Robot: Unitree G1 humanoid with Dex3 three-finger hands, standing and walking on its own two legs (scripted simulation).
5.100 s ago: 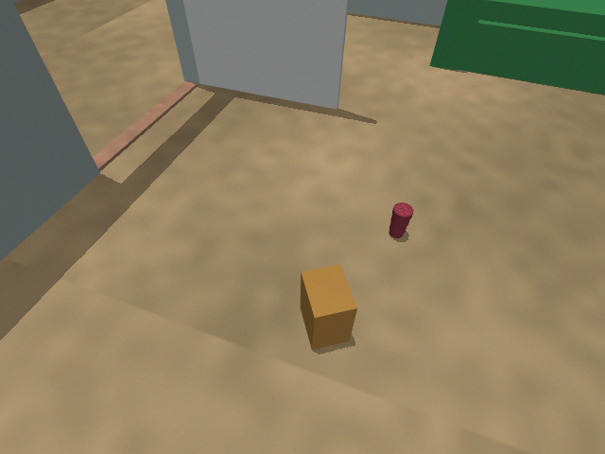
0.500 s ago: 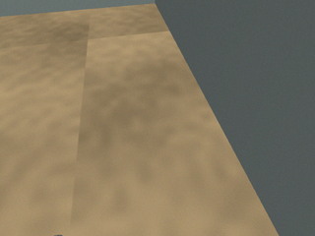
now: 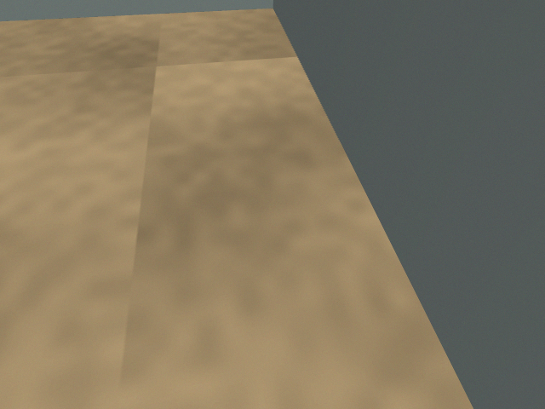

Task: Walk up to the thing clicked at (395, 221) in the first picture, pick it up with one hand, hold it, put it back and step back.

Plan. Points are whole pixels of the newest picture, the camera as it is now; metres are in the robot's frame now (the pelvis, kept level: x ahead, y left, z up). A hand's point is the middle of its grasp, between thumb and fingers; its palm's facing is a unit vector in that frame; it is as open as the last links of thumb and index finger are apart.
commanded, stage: stand
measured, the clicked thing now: out of the picture -0.07 +1.17 -0.70
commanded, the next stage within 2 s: none
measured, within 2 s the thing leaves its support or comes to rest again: neither
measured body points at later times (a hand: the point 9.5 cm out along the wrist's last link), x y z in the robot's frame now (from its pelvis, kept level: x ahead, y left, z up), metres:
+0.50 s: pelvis +0.00 +0.00 +0.00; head +0.01 +0.00 +0.45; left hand +0.05 +0.30 -0.13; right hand +0.08 -0.30 -0.14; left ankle +0.00 +0.13 -0.75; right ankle +0.03 -0.13 -0.75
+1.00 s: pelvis +0.00 +0.00 +0.00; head +0.01 +0.00 +0.45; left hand +0.08 +0.31 -0.13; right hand +0.08 -0.29 -0.13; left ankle +0.00 +0.13 -0.75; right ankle +0.03 -0.13 -0.75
